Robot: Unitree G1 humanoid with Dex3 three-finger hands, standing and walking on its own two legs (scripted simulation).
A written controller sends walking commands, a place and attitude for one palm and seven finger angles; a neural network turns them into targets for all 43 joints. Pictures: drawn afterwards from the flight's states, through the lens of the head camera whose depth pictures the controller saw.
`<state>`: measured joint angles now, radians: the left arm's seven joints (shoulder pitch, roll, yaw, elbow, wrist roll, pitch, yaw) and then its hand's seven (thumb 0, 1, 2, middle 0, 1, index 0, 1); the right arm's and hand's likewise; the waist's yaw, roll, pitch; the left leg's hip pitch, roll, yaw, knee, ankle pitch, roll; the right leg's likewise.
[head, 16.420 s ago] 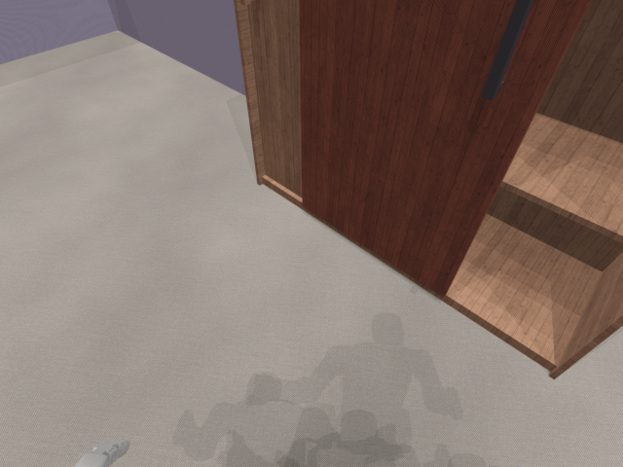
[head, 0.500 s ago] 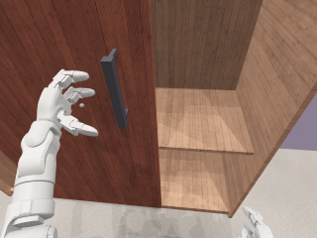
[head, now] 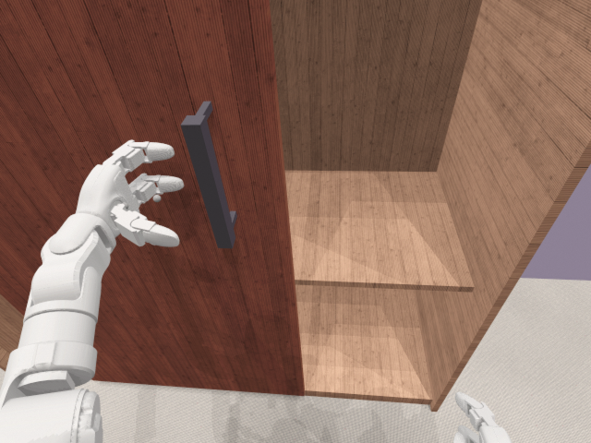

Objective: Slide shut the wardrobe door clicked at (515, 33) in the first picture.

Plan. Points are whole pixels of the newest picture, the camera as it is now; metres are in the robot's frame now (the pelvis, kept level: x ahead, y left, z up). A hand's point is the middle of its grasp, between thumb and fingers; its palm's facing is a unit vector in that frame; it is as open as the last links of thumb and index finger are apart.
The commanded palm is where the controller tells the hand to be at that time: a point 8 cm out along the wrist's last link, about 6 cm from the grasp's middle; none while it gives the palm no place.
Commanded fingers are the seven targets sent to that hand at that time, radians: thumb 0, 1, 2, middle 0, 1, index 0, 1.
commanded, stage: move the hooked fingers beside the handle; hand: left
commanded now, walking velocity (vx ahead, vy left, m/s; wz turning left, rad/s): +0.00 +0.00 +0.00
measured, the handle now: (216, 180) +0.43 +0.13 +0.17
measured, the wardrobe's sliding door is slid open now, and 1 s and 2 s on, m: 0.40 0.40 0.40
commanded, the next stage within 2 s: feel for the door with the fingertips in 1.76 s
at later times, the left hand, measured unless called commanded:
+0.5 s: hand (177, 232) +0.36 +0.18 +0.14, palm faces -0.03 -1.00 -0.01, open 14.0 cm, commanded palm +0.34 +0.25 +0.18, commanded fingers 0.00 -0.50 0.30 -0.30 -1.20 -0.30 -1.20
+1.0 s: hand (148, 191) +0.35 +0.19 +0.22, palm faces +0.05 -1.00 -0.07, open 14.0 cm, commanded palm +0.34 +0.24 +0.17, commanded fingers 0.00 -0.50 0.30 -0.30 -1.20 -0.30 -1.20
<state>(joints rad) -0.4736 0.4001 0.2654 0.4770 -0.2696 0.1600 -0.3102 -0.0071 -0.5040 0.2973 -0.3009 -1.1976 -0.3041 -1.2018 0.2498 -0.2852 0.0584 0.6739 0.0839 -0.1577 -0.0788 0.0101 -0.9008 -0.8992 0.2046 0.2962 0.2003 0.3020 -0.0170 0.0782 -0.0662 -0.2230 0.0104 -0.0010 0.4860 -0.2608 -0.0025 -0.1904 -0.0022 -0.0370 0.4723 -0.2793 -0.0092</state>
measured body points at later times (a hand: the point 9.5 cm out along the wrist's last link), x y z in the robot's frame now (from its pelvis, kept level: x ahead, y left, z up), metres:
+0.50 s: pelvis -0.01 +0.00 +0.00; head -0.01 -0.03 +0.45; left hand +0.36 +0.23 +0.14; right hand +0.15 -0.24 -0.09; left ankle +0.00 +0.12 -0.74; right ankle -0.02 -0.11 -0.74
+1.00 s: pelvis +0.00 -0.01 +0.00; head -0.03 -0.02 +0.45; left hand +0.34 +0.24 +0.22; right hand +0.15 -0.24 -0.09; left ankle +0.00 +0.12 -0.74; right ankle -0.02 -0.11 -0.74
